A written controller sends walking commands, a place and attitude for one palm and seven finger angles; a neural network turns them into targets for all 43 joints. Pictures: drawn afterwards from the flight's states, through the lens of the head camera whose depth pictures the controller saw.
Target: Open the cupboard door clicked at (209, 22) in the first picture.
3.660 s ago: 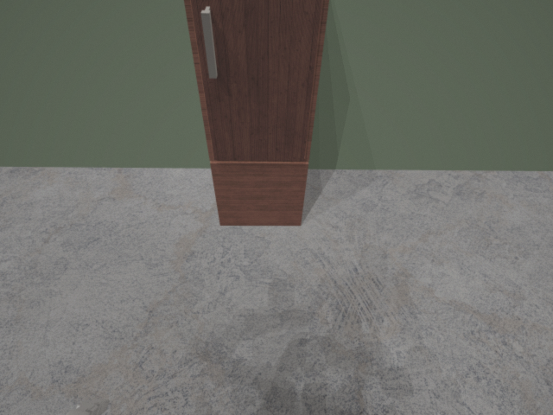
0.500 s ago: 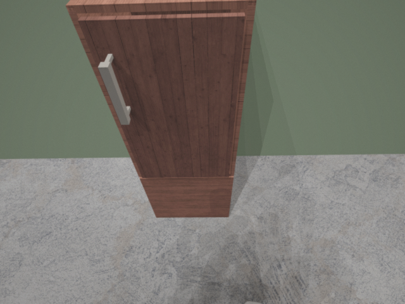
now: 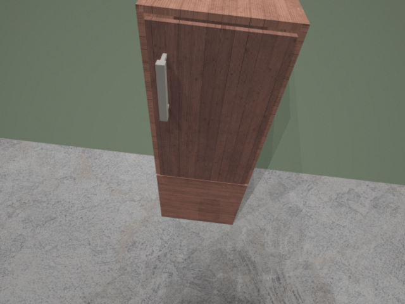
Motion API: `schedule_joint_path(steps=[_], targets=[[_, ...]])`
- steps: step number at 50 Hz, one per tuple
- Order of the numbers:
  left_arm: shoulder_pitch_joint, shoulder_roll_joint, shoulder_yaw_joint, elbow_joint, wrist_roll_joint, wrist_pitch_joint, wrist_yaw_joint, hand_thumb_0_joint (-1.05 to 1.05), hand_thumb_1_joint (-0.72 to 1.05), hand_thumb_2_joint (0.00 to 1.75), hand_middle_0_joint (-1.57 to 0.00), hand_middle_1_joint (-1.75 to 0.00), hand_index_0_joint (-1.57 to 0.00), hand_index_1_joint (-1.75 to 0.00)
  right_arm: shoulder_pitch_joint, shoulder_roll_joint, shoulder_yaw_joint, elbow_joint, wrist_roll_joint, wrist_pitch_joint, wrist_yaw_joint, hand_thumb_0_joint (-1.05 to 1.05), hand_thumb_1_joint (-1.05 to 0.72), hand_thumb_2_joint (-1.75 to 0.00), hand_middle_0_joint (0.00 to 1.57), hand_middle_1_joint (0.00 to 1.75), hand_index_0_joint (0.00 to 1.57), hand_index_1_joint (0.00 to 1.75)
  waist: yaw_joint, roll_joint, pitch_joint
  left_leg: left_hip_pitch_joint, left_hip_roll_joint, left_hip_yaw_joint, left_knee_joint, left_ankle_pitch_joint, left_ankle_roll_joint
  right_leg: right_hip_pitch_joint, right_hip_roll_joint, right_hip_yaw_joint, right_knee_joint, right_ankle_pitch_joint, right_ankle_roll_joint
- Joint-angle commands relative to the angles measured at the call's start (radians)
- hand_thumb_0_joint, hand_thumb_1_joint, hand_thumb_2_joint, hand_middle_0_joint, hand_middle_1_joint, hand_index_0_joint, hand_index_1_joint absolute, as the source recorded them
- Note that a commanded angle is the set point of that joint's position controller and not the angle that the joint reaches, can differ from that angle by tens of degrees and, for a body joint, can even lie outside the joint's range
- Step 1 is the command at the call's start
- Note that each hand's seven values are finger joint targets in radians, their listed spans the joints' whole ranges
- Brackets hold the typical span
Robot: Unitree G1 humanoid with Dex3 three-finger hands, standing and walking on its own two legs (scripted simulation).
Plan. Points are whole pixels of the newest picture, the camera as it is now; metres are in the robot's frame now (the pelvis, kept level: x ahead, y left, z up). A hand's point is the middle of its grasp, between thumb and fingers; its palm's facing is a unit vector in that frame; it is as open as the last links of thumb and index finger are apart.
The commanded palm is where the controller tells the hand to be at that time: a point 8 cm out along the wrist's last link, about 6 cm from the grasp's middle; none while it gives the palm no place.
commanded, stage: come to a stop and stand still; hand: left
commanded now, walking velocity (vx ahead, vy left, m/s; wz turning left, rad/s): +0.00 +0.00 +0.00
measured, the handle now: (164, 88) +0.59 +0.16 +0.09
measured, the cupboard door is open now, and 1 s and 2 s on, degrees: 0 0 0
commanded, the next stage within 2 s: look again from close up in 0.60 s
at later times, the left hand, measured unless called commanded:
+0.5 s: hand out of the picture -0.02 +0.15 -0.17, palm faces +0.00 -0.98 -0.17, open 7.3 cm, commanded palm none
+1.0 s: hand out of the picture +0.02 +0.18 -0.18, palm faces +0.00 -0.98 -0.21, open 7.3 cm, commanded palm none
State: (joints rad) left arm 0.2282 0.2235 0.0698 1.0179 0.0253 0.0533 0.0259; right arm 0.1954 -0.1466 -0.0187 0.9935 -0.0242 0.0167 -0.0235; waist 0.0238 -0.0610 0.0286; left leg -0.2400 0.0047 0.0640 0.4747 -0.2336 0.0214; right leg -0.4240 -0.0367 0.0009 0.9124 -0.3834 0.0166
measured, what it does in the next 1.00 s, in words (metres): steps on the spot: right foot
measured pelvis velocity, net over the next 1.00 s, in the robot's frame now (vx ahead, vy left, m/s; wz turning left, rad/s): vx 0.00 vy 0.01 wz -0.02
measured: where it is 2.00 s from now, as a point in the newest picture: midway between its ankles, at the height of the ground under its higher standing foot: outside the picture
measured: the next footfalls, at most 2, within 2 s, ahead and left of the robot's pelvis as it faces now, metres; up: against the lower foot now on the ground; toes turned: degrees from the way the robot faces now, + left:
right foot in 0.14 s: +0.02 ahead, -0.10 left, +0.00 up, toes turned -2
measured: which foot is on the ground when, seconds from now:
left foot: down 0.00-1.00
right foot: up 0.00-0.12, down 0.14-1.00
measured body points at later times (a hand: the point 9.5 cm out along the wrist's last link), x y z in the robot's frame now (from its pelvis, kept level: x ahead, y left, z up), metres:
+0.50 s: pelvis -0.02 -0.01 +0.01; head -0.02 -0.02 +0.46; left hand -0.02 +0.20 -0.16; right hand -0.05 -0.22 -0.16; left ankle +0.01 +0.11 -0.74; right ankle -0.04 -0.11 -0.74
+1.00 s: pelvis +0.00 +0.01 -0.01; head +0.01 +0.01 +0.44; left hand +0.02 +0.23 -0.16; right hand -0.01 -0.21 -0.17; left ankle +0.01 +0.11 -0.74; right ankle -0.04 -0.11 -0.74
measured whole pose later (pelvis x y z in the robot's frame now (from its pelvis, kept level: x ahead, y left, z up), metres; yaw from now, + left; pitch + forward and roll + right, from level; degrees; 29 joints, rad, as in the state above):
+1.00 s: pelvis +0.00 +0.01 -0.01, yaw -1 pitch +0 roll +0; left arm 0.29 0.14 0.00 1.07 0.01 -0.03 0.05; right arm 0.31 -0.15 0.01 1.09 -0.02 -0.02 -0.02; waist -0.01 0.02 0.01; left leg -0.26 0.01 0.08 0.55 -0.28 0.03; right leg -0.19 -0.02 -0.03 0.54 -0.34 0.00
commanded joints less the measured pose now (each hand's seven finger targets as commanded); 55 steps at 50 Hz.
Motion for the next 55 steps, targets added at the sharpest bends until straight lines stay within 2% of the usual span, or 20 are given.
schedule_joint_path(steps=[1,3,5,7,8,9,10,14,22,34,35,36,37,38,39,42,43,46,48,55], targets=[[0.058,0.016,-0.020,-0.022,-0.005,-0.026,-0.002,0.00,0.90,0.90,-0.20,-0.30,-0.20,-0.30,0.035,-0.147,-0.035,-0.022,0.005,-0.025,-0.018,0.00,-0.90,-0.90,0.20,0.30,0.20,0.30,-0.022,0.205,-0.055,0.161,0.228,-0.181,-0.206,0.260,0.139,0.006,-0.019,-0.016,-0.132,-0.053,0.011],[0.051,0.002,-0.032,-0.012,-0.009,-0.035,0.001,0.00,0.90,0.90,-0.20,-0.30,-0.20,-0.30,0.072,-0.152,-0.038,0.004,0.006,-0.027,-0.017,0.00,-0.90,-0.90,0.20,0.30,0.20,0.30,-0.036,0.179,-0.065,0.193,0.236,-0.186,-0.167,0.398,0.144,0.081,-0.016,-0.024,-0.305,-0.040,0.012],[0.130,0.008,-0.038,0.031,-0.012,-0.049,0.006,0.00,0.90,0.90,-0.20,-0.30,-0.20,-0.30,0.069,-0.152,-0.035,0.025,0.017,-0.030,-0.015,0.00,-0.90,-0.90,0.20,0.30,0.20,0.30,-0.006,0.149,-0.094,0.175,0.199,-0.145,-0.098,0.416,0.097,0.215,-0.019,-0.025,-0.534,0.166,0.009],[0.122,0.061,-0.041,0.057,-0.010,-0.068,0.016,0.00,0.90,0.90,-0.20,-0.30,-0.20,-0.30,0.080,-0.098,-0.024,0.036,0.032,-0.034,-0.006,0.00,-0.90,-0.90,0.20,0.30,0.20,0.30,-0.038,0.033,-0.067,0.070,0.118,-0.088,-0.074,0.234,0.010,0.297,-0.127,0.097,-0.581,0.422,-0.037],[0.120,0.061,-0.045,0.062,-0.012,-0.070,0.015,0.00,0.90,0.90,-0.20,-0.30,-0.20,-0.30,0.068,-0.088,-0.017,0.043,0.029,-0.033,-0.004,0.00,-0.90,-0.90,0.20,0.30,0.20,0.30,-0.037,0.029,-0.050,0.089,0.096,-0.074,-0.088,0.215,-0.004,0.264,-0.148,0.100,-0.557,0.478,-0.057],[0.117,0.056,-0.044,0.074,-0.012,-0.078,0.015,0.00,0.90,0.90,-0.20,-0.30,-0.20,-0.30,0.060,-0.085,-0.017,0.055,0.022,-0.025,-0.005,0.00,-0.90,-0.90,0.20,0.30,0.20,0.30,-0.038,-0.085,-0.050,0.109,0.087,-0.058,-0.078,0.170,-0.015,0.239,-0.132,0.113,-0.563,0.477,-0.064],[0.105,0.045,-0.050,0.076,-0.014,-0.078,0.016,0.00,0.90,0.90,-0.20,-0.30,-0.20,-0.30,0.067,-0.095,-0.016,0.066,0.021,-0.021,-0.005,0.00,-0.90,-0.90,0.20,0.30,0.20,0.30,-0.043,-0.109,-0.023,0.114,0.085,-0.051,-0.092,0.117,-0.018,0.208,-0.134,0.111,-0.583,0.416,-0.067],[0.107,0.020,-0.057,0.087,-0.017,-0.069,0.016,0.00,0.90,0.90,-0.20,-0.30,-0.20,-0.30,0.089,-0.090,-0.004,0.111,0.019,-0.023,-0.004,0.00,-0.90,-0.90,0.20,0.30,0.20,0.30,-0.037,0.010,0.027,0.123,0.101,-0.073,-0.146,0.096,-0.006,0.166,-0.086,0.087,-0.613,0.186,-0.049],[0.127,0.007,-0.054,0.097,-0.019,-0.061,0.017,0.00,0.90,0.90,-0.20,-0.30,-0.20,-0.30,0.137,-0.066,0.002,0.149,0.014,-0.018,-0.007,0.00,-0.90,-0.90,0.20,0.30,0.20,0.30,-0.026,0.054,0.092,0.062,0.093,-0.073,-0.164,-0.010,-0.009,0.138,-0.072,0.086,-0.647,0.040,-0.048],[0.142,-0.021,-0.054,0.099,-0.021,-0.068,0.017,0.00,0.90,0.90,-0.20,-0.30,-0.20,-0.30,0.196,-0.042,0.004,0.166,0.014,-0.031,-0.015,0.00,-0.90,-0.90,0.20,0.30,0.20,0.30,-0.027,0.063,0.048,0.060,0.106,-0.076,-0.151,0.068,-0.008,0.187,-0.062,0.070,-0.609,0.158,-0.054],[0.203,0.004,-0.067,0.115,0.001,-0.097,0.050,0.00,0.90,0.90,-0.20,-0.30,-0.20,-0.30,0.071,-0.088,0.007,0.086,0.016,-0.048,0.003,0.00,-0.90,-0.90,0.20,0.30,0.20,0.30,0.015,0.078,0.111,-0.042,0.107,-0.045,0.064,0.082,-0.034,0.157,-0.111,0.109,-0.602,0.409,-0.043],[0.147,0.053,-0.060,0.058,-0.008,-0.104,0.040,0.00,0.90,0.90,-0.20,-0.30,-0.20,-0.30,0.142,-0.038,0.007,0.062,0.011,-0.029,0.011,0.00,-0.90,-0.90,0.20,0.30,0.20,0.30,-0.054,0.059,0.048,-0.016,0.069,-0.056,0.069,-0.087,-0.028,0.116,-0.160,0.169,-0.657,0.066,-0.084],[0.098,0.068,-0.049,0.033,-0.006,-0.111,0.035,0.00,0.90,0.90,-0.20,-0.30,-0.20,-0.30,0.171,-0.042,0.007,0.065,0.000,-0.020,0.020,0.00,-0.90,-0.90,0.20,0.30,0.20,0.30,-0.064,0.043,0.022,0.000,0.061,-0.048,0.097,-0.063,-0.027,0.098,-0.152,0.157,-0.652,-0.052,-0.103],[0.087,0.051,-0.053,0.022,-0.009,-0.109,0.031,0.00,0.90,0.90,-0.20,-0.30,-0.20,-0.30,0.196,-0.046,0.005,0.060,-0.001,-0.024,0.020,0.00,-0.90,-0.90,0.20,0.30,0.20,0.30,-0.075,0.045,0.018,0.015,0.059,-0.048,0.090,-0.044,-0.017,0.066,-0.130,0.129,-0.628,-0.089,-0.108],[0.089,0.033,-0.053,0.017,-0.010,-0.110,0.029,0.00,0.90,0.90,-0.20,-0.30,-0.20,-0.30,0.212,-0.044,0.007,0.057,-0.001,-0.030,0.019,0.00,-0.90,-0.90,0.20,0.30,0.20,0.30,-0.077,0.039,0.014,0.013,0.061,-0.060,0.068,-0.004,-0.012,0.069,-0.107,0.110,-0.598,-0.046,-0.106],[0.114,0.003,-0.058,0.017,-0.010,-0.102,0.024,0.00,0.90,0.90,-0.20,-0.30,-0.20,-0.30,0.205,-0.058,0.012,0.046,0.001,-0.048,0.009,0.00,-0.90,-0.90,0.20,0.30,0.20,0.30,-0.049,0.116,0.024,-0.026,0.092,-0.100,-0.015,0.062,0.013,0.136,-0.048,0.054,-0.491,0.084,-0.085],[0.129,0.002,-0.059,0.023,-0.011,-0.099,0.023,0.00,0.90,0.90,-0.20,-0.30,-0.20,-0.30,0.193,-0.064,0.014,0.043,0.003,-0.053,0.006,0.00,-0.90,-0.90,0.20,0.30,0.20,0.30,-0.036,0.100,0.004,-0.029,0.102,-0.111,-0.026,0.108,0.021,0.171,-0.041,0.044,-0.467,0.141,-0.078],[0.148,-0.004,-0.060,0.027,-0.012,-0.093,0.023,0.00,0.90,0.90,-0.20,-0.30,-0.20,-0.30,0.170,-0.084,0.012,0.037,0.006,-0.058,-0.002,0.00,-0.90,-0.90,0.20,0.30,0.20,0.30,-0.024,0.055,-0.001,-0.016,0.110,-0.105,-0.031,0.155,0.029,0.196,-0.041,0.041,-0.452,0.209,-0.067],[0.138,0.005,-0.059,0.024,-0.011,-0.088,0.022,0.00,0.90,0.90,-0.20,-0.30,-0.20,-0.30,0.156,-0.087,0.013,0.045,0.006,-0.057,-0.002,0.00,-0.90,-0.90,0.20,0.30,0.20,0.30,-0.021,0.057,0.031,-0.023,0.106,-0.106,-0.048,0.155,0.029,0.190,-0.044,0.039,-0.452,0.214,-0.061],[0.129,0.036,-0.053,0.018,-0.009,-0.081,0.021,0.00,0.90,0.90,-0.20,-0.30,-0.20,-0.30,0.120,-0.118,0.009,0.051,0.008,-0.059,-0.006,0.00,-0.90,-0.90,0.20,0.30,0.20,0.30,-0.020,0.069,0.010,0.034,0.111,-0.096,-0.058,0.217,0.032,0.202,-0.052,0.038,-0.461,0.257,-0.051]])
